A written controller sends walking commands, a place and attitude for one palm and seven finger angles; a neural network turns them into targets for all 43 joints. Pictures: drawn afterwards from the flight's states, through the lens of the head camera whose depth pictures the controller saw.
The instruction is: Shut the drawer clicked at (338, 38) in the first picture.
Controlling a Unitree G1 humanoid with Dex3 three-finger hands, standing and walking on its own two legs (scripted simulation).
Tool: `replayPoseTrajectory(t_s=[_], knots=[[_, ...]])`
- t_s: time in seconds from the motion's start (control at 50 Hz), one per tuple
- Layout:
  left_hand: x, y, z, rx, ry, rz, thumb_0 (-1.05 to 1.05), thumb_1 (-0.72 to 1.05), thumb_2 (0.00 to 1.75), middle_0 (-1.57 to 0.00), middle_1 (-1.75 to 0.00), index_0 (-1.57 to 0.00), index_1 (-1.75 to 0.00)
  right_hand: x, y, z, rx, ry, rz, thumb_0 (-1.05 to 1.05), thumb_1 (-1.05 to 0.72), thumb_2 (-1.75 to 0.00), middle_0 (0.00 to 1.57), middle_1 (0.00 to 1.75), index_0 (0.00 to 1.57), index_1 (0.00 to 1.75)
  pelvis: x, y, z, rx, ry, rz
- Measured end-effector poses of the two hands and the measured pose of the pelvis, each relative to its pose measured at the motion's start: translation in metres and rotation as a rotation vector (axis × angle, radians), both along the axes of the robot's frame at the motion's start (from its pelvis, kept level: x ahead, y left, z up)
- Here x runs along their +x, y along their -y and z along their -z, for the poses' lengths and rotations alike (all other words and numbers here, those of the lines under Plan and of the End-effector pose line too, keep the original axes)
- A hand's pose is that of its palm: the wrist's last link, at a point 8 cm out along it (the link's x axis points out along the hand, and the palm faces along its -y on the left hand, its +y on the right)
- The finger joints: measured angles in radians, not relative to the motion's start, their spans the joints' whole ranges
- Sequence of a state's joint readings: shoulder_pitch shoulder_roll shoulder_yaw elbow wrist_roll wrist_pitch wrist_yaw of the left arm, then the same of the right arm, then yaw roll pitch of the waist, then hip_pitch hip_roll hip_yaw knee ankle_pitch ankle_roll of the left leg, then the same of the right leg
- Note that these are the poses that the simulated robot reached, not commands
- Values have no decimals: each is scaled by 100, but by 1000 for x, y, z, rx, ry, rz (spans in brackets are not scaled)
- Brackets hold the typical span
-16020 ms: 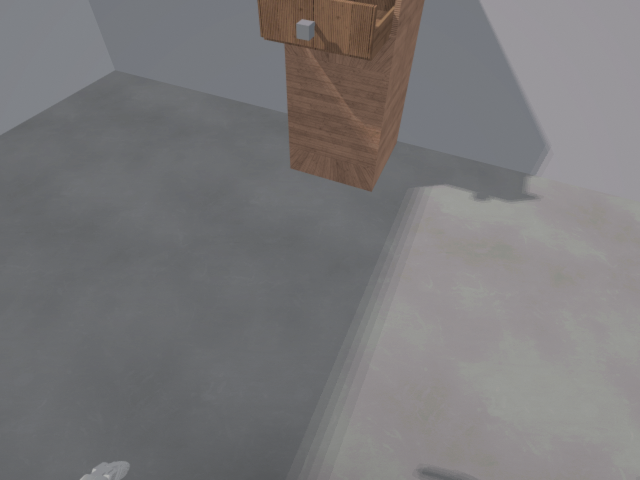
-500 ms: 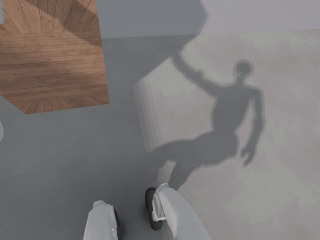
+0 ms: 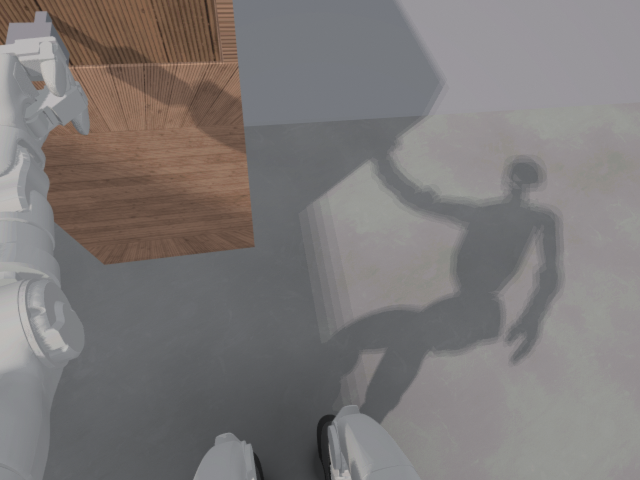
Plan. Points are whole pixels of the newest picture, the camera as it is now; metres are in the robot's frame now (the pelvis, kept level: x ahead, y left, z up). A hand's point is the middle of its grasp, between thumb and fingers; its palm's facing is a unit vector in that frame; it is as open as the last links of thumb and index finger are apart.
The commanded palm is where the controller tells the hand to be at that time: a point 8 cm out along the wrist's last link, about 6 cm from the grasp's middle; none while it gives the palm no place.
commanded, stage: draw the hand back to the body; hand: left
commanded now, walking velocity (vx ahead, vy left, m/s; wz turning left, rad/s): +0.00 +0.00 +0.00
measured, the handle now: (40, 39) +0.63 +0.25 +0.08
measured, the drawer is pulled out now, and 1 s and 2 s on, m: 0.00 0.00 0.00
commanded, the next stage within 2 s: step back with the hand held close in 1.48 s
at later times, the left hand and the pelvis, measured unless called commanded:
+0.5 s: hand (32, 161) +0.44 +0.21 +0.12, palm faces +0.06 -1.00 -0.04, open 3.3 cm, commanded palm +0.39 +0.26 +0.13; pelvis +0.05 -0.01 +0.03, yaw +2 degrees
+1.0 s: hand out of the picture +0.27 +0.23 +0.19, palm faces +0.37 -0.88 -0.29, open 3.3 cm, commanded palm +0.22 +0.26 +0.20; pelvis +0.02 -0.02 +0.06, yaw +4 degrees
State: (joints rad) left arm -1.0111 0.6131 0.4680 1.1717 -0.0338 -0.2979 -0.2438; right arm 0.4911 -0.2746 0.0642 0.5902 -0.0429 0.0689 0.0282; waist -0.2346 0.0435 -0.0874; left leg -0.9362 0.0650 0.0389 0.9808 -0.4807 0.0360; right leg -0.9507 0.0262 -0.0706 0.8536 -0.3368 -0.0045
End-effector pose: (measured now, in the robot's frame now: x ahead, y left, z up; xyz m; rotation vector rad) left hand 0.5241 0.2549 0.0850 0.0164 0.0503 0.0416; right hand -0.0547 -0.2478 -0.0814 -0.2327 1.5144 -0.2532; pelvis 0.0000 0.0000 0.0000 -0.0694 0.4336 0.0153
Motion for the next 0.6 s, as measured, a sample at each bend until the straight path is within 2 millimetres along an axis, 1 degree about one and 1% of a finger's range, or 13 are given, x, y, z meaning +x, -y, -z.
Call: replayPoseTrajectory(t_s=[0.12,0.18,0.22,0.32,0.4,0.52,0.6], knots=[[-6,-3,2,-2,-2,-10,2,89,89,-140,-160,-141,-160,40,9,1,-10,51,-34,0,-91,-90,20,30,20,30,15,1,-5,3,21,-13],[-10,-2,-3,13,30,-2,2,90,90,-140,-160,-140,-160,59,12,2,-10,83,-38,0,-91,-90,20,30,20,30,21,1,-7,5,26,-12],[-18,-1,-7,24,50,11,2,90,90,-139,-160,-140,-160,73,13,2,-1,113,-33,0,-91,-90,20,30,20,30,27,1,-10,8,36,-7],[-47,0,-11,20,28,15,1,90,90,-139,-160,-140,-160,112,10,-2,34,216,-39,1,-91,-90,20,30,20,30,39,3,-21,19,79,2],[-76,-3,-22,24,41,-5,2,90,90,-139,-160,-140,-160,147,8,-6,56,321,-68,1,-91,-90,20,30,20,30,44,5,-29,27,126,-2],[-119,-10,-42,29,67,-15,2,90,90,-140,-160,-140,-160,197,4,-16,73,476,-136,1,-91,-90,20,30,20,30,45,8,-35,35,197,-23],[-149,-12,-54,25,73,-11,1,90,90,-140,-160,-140,-160,224,1,-26,82,577,-183,1,-91,-90,20,30,20,30,41,10,-39,42,242,-35]])
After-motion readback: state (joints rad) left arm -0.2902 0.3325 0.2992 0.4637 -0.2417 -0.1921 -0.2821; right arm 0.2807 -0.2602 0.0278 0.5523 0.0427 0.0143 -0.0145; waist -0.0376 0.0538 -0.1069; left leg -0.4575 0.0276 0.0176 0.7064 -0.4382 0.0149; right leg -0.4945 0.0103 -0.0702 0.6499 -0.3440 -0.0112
